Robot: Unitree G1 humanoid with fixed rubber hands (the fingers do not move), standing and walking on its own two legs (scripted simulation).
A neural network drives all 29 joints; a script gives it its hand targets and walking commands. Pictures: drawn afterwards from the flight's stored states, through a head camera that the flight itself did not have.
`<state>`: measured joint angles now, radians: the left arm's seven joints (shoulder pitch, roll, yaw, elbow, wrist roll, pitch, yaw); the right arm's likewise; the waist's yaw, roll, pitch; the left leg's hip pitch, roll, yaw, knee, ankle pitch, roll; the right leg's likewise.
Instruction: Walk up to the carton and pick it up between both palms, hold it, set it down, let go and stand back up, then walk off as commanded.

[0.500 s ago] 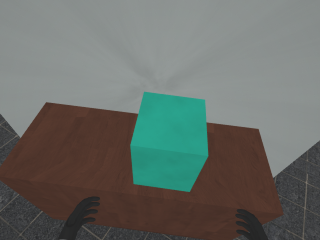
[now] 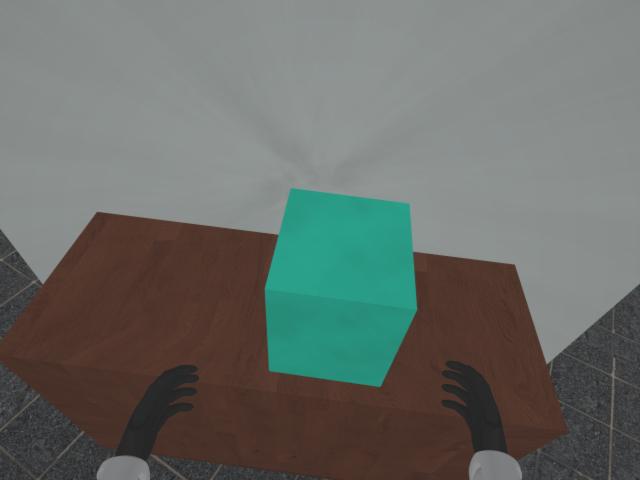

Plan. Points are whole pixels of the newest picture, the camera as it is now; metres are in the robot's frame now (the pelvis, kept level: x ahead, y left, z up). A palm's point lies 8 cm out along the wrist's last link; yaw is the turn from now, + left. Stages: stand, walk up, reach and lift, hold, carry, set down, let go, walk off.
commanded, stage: reach and lift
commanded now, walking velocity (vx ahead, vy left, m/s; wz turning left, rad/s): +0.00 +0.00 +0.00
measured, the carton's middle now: (336, 290) +0.44 -0.02 -0.07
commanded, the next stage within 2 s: none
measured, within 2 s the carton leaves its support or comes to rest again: neither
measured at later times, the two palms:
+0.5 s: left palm (163, 370) +0.27 +0.21 +0.00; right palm (470, 378) +0.26 -0.18 +0.00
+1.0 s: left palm (173, 286) +0.35 +0.21 +0.06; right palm (452, 303) +0.34 -0.16 +0.05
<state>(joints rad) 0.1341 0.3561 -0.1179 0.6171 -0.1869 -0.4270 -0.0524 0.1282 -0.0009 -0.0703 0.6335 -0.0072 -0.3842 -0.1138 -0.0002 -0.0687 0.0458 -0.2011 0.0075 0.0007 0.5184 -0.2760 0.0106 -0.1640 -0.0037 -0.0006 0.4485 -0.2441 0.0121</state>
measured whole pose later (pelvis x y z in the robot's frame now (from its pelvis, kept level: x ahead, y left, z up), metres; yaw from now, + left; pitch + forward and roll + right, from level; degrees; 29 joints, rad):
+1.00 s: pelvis +0.01 +0.00 +0.00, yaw +0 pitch -2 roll -1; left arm -0.40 0.36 -0.11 0.60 -0.20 0.01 -0.05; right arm -0.37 -0.03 -0.05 0.64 0.06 -0.06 -0.24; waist 0.00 -0.03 0.05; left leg -0.20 0.01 0.00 0.51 -0.28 0.01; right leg -0.16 0.00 0.00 0.44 -0.24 0.02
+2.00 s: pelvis +0.00 +0.00 +0.00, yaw +0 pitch +2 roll -1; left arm -0.91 0.34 -0.19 1.28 -0.26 -0.06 -0.02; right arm -0.90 -0.10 -0.06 1.18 0.15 0.02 -0.23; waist -0.07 -0.03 -0.06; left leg -0.28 0.01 0.00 0.50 -0.25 0.01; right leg -0.24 0.00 0.00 0.42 -0.22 0.02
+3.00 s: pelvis -0.02 +0.00 -0.03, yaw -1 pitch +23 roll -2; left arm -1.00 0.19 -0.11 1.51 -0.26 -0.42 0.03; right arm -0.95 -0.10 -0.15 1.44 0.15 -0.37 -0.17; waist -0.07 -0.02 -0.21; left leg -0.84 0.01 0.00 0.73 -0.28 0.01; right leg -0.80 0.00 0.00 0.67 -0.26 0.03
